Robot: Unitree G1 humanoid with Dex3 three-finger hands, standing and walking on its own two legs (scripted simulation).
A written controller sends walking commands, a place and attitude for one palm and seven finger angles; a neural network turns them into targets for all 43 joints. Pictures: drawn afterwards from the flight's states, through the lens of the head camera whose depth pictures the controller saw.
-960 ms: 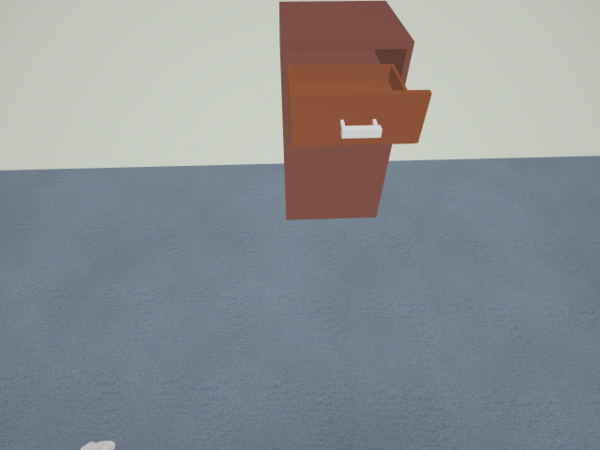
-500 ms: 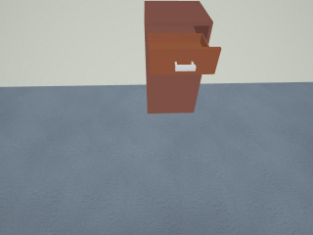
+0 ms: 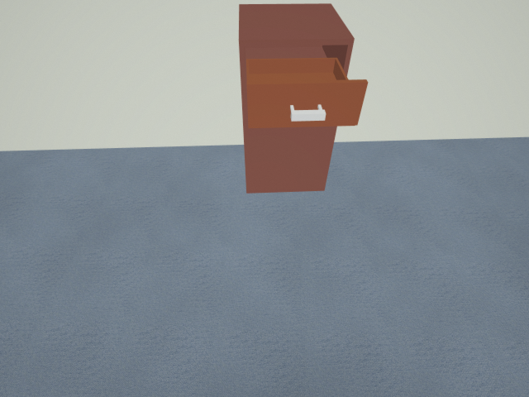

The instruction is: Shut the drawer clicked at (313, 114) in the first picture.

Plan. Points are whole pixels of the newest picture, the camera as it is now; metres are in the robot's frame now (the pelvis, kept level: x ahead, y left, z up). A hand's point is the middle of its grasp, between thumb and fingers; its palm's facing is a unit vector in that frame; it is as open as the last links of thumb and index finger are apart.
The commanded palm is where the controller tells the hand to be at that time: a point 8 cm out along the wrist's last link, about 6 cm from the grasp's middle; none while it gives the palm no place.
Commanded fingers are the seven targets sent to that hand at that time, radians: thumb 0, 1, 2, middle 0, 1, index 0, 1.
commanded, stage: look at it before walking up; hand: left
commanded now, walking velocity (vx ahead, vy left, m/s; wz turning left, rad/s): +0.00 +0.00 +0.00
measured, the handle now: (306, 111) +0.97 -0.09 -0.08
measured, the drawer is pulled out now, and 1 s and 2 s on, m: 0.30 0.30 0.30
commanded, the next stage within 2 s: walk to a spot facing it in 0.48 s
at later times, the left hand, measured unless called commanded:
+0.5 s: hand out of the picture +0.07 +0.24 -0.16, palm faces -0.03 -0.94 -0.33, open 7.4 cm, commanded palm none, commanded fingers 0.00 0.90 0.90 -0.20 -0.30 -0.20 -0.30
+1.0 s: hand out of the picture +0.07 +0.18 -0.18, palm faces -0.12 -0.95 -0.28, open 7.4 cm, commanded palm none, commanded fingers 0.00 0.90 0.90 -0.20 -0.30 -0.20 -0.30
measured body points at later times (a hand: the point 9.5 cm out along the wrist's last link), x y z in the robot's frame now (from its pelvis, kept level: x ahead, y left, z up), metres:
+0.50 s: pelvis +0.01 +0.00 +0.00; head +0.02 +0.00 +0.45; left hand +0.08 +0.29 -0.13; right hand +0.08 -0.29 -0.14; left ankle +0.01 +0.12 -0.74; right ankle +0.02 -0.12 -0.74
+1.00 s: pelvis +0.00 -0.02 -0.03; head +0.02 -0.04 +0.42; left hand +0.08 +0.23 -0.16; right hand +0.04 -0.28 -0.18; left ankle +0.00 +0.12 -0.72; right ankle +0.01 -0.10 -0.74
